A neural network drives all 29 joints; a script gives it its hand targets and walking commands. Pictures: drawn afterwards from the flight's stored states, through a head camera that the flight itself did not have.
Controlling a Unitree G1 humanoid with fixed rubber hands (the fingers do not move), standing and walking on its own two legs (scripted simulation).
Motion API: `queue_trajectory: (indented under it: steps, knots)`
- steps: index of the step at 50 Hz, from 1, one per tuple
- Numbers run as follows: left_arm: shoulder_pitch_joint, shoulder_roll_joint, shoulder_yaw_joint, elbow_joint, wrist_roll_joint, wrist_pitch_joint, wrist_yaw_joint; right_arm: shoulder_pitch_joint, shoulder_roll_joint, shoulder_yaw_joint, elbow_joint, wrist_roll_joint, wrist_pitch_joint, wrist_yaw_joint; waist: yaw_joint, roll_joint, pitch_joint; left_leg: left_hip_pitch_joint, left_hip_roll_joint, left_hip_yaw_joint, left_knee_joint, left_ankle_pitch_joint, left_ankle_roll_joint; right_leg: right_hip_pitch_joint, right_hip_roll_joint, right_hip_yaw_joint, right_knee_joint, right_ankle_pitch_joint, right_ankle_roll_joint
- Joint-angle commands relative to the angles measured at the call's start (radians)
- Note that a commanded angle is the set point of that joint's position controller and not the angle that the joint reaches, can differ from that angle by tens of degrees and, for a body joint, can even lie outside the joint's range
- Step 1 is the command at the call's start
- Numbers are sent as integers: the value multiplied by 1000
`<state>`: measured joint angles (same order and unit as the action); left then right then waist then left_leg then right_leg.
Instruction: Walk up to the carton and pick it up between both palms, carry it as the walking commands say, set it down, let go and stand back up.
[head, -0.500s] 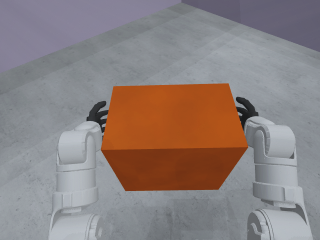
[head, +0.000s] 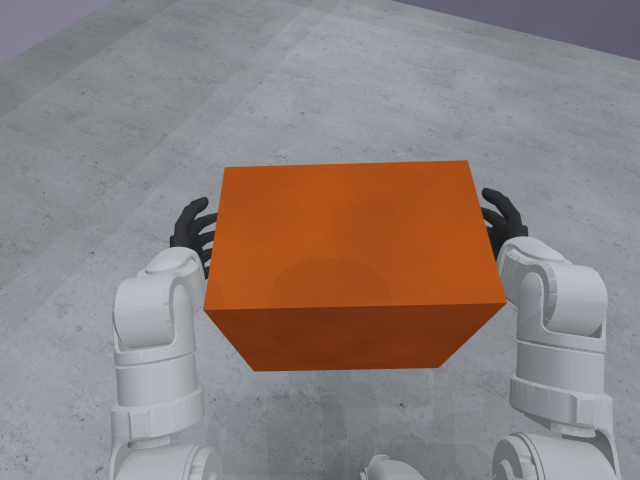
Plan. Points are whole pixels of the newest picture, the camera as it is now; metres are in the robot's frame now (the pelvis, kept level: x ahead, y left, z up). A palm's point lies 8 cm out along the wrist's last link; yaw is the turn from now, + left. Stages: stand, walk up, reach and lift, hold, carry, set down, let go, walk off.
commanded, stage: carry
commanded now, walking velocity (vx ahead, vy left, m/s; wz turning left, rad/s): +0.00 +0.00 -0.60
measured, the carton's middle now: (345, 280) +0.36 -0.01 +0.03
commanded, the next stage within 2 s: none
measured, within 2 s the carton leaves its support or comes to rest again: neither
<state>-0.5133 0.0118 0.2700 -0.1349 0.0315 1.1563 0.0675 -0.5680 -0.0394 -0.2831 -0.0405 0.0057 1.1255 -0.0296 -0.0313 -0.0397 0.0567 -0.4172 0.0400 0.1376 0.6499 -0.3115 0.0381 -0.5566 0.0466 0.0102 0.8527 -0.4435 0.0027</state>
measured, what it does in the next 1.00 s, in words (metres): walks backwards, turning right: right foot, then left foot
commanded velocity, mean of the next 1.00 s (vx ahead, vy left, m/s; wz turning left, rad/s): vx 0.00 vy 0.00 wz -0.60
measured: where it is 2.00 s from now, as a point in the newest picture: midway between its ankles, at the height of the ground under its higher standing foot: outside the picture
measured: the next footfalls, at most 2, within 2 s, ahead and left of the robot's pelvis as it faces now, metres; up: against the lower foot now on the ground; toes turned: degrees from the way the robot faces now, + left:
right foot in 0.22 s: +0.01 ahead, -0.14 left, +0.00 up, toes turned -14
left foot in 0.52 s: +0.04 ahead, +0.08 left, +0.00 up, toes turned -12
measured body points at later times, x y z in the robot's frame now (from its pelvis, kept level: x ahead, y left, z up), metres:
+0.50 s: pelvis -0.04 +0.00 +0.00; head +0.00 -0.01 +0.45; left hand +0.35 +0.05 +0.09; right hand +0.24 -0.30 +0.10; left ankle -0.01 +0.10 -0.71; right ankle -0.03 -0.13 -0.72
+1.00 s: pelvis -0.11 +0.01 +0.00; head -0.09 -0.01 +0.45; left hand +0.27 -0.06 +0.09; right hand +0.06 -0.35 +0.09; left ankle -0.03 +0.11 -0.68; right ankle -0.14 -0.10 -0.72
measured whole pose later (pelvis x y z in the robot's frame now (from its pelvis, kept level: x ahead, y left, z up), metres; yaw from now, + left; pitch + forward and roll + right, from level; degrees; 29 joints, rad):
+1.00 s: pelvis -0.11 +0.01 +0.00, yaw -36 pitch +4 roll +0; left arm -0.49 0.00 0.22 -0.04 0.06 1.16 0.05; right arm -0.49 -0.07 -0.25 -0.02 -0.02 1.16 -0.02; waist -0.01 0.01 -0.02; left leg -0.55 0.09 0.09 0.99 -0.51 -0.11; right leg -0.43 0.02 -0.03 0.60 -0.24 -0.04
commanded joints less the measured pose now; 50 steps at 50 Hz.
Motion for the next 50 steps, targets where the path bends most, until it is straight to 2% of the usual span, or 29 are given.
queue_trajectory:
  steps: [1, 3, 5, 8, 10, 11, 12, 13, 14, 16, 18, 23, 25, 26, 27, 28, 29, 31, 34, 38, 39, 40, 41, 42, 43, 44, 46, 48, 50]
  knots:
    - [-730, -919, -795, -123, -406, -3, -232, -641, 925, 732, -143, 354, 7, 237, 17, 186, -553, 535, 400, -307, -154, 903, 173, -113, -65, -36, 228, -133, 19]
    - [-762, -930, -810, -109, -427, -4, -240, -646, 909, 721, -141, 329, 8, 226, 19, 207, -513, 497, 322, -159, -151, 770, 118, -67, -76, -64, 118, -24, 39]
    - [-724, -944, -800, -83, -432, 1, -245, -618, 899, 718, -153, 314, 10, 221, 15, 234, -518, 463, 285, -65, -120, 753, 97, 30, -40, -113, 3, 5, 47]
    - [-670, -960, -770, -23, -425, 18, -252, -564, 887, 695, -109, 288, 24, 220, 10, 268, -511, 439, 297, -20, -74, 758, 73, 123, -4, -164, -186, 41, 32]
    - [-628, -975, -750, 24, -417, 26, -264, -535, 885, 678, -72, 276, 30, 224, 25, 218, -495, 378, 276, 20, 4, 702, 9, 227, -18, -149, -414, 230, 11]
    - [-589, -981, -739, 47, -408, 30, -272, -511, 895, 670, -55, 270, 33, 228, 35, 154, -514, 271, 258, 20, 73, 568, -38, 342, -94, -56, -442, 361, -9]
    - [-543, -981, -735, 55, -396, 31, -276, -498, 918, 673, -65, 270, 36, 235, 44, -28, -549, 56, 208, 24, 204, 234, -104, 510, -283, 154, -334, 997, -74]
    - [-521, -964, -720, 67, -378, 22, -277, -517, 952, 691, -82, 285, 38, 246, 53, -262, -560, -170, 75, 18, 283, -250, -148, 642, -388, 320, -277, 1417, -182]
    - [-639, -957, -734, 35, -403, 12, -276, -643, 959, 725, -94, 313, 22, 246, 58, -213, -562, -237, 59, -42, 361, -333, -150, 696, -362, 295, -260, 1444, -188]
    - [-677, -984, -757, -15, -400, -1, -271, -663, 987, 757, -96, 341, 10, 246, 50, -116, -543, -233, 45, -79, 383, -280, -144, 623, -323, 251, -315, 1134, -164]
    - [-674, -971, -758, -60, -389, -11, -256, -671, 1003, 777, -122, 368, 2, 247, 43, -112, -545, -188, 33, -74, 339, -198, -139, 552, -289, 205, -337, 918, -160]
    - [-597, -909, -730, -67, -339, -4, -221, -625, 977, 777, -112, 397, 11, 243, 49, -139, -569, -46, -17, -59, 130, -151, -119, 489, -262, 219, -331, 785, -153]
    - [-566, -906, -723, -59, -327, 1, -221, -568, 984, 761, -95, 388, 14, 250, 33, -126, -560, 90, -30, -29, -82, -43, -109, 423, -223, 194, -287, 725, -121]
    - [-569, -910, -724, -55, -326, 1, -223, -559, 984, 753, -90, 386, 13, 254, 23, -98, -559, 237, 24, -58, -182, 55, -90, 309, -191, 163, -243, 629, -81]
    - [-574, -923, -726, -62, -331, 2, -225, -551, 969, 736, -82, 381, 8, 257, 22, 88, -559, 408, 224, -267, -256, 244, -21, 99, -96, 69, -105, 321, -19]
    - [-594, -937, -749, -98, -339, 6, -233, -519, 977, 721, -84, 360, 2, 259, 17, 359, -524, 442, 462, -458, -265, 542, 125, -106, 7, -82, 126, -143, 13]
    - [-666, -932, -775, -83, -363, -1, -239, -610, 961, 735, -109, 364, 0, 255, 22, 281, -508, 421, 488, -440, -240, 667, 185, -116, -58, -38, 270, -188, 7]
    - [-734, -943, -798, -93, -409, -8, -249, -623, 934, 728, -129, 346, -1, 247, 24, 152, -467, 352, 394, -273, -251, 501, 133, -80, -105, -25, 286, -69, 14]
    - [-712, -949, -803, -69, -420, 0, -251, -615, 909, 725, -147, 325, 8, 229, 24, 223, -455, 332, 287, -64, -201, 462, 76, 21, -72, -102, 94, -1, 38]
    - [-624, -961, -767, -4, -411, 28, -257, -507, 886, 693, -94, 286, 33, 226, 9, 273, -486, 376, 329, -27, -123, 588, 62, 137, -16, -176, -161, 8, 25]
    - [-611, -968, -760, 17, -409, 33, -262, -506, 885, 687, -83, 282, 37, 228, 16, 266, -486, 373, 329, -13, -89, 590, 40, 172, -11, -186, -274, 83, 17]
    - [-598, -975, -755, 37, -408, 36, -269, -498, 889, 683, -70, 278, 40, 231, 23, 232, -479, 339, 315, 1, -43, 554, 2, 223, -20, -160, -392, 173, 8]
    - [-566, -982, -746, 57, -402, 39, -276, -474, 903, 679, -56, 275, 44, 235, 30, 169, -488, 260, 293, 12, 29, 465, -47, 311, -81, -68, -452, 262, -7]
    - [-536, -976, -736, 64, -395, 38, -281, -484, 917, 681, -60, 281, 45, 241, 42, 44, -503, 78, 256, 16, 148, 249, -102, 440, -235, 106, -415, 661, -48]
    - [-478, -963, -721, 66, -370, 28, -280, -480, 958, 690, -101, 288, 50, 251, 53, -257, -502, -165, 110, 45, 241, -200, -164, 549, -399, 351, -353, 1150, -173]
    - [-604, -952, -725, 35, -392, 19, -280, -614, 972, 727, -100, 313, 37, 249, 56, -217, -504, -256, 84, -28, 346, -330, -165, 646, -373, 312, -304, 1300, -197]
    - [-668, -980, -752, -18, -397, 5, -269, -672, 997, 773, -121, 357, 20, 246, 49, -107, -528, -246, 62, -78, 404, -274, -155, 599, -326, 240, -327, 1074, -176]
    - [-627, -978, -744, -49, -377, -1, -257, -629, 1012, 782, -127, 374, 16, 248, 42, -105, -541, -212, 57, -82, 392, -193, -148, 540, -291, 196, -343, 865, -170]
    - [-651, -951, -749, -78, -368, -6, -240, -671, 1001, 804, -154, 401, 12, 245, 46, -115, -554, -184, 37, -72, 340, -178, -144, 520, -282, 208, -346, 803, -178]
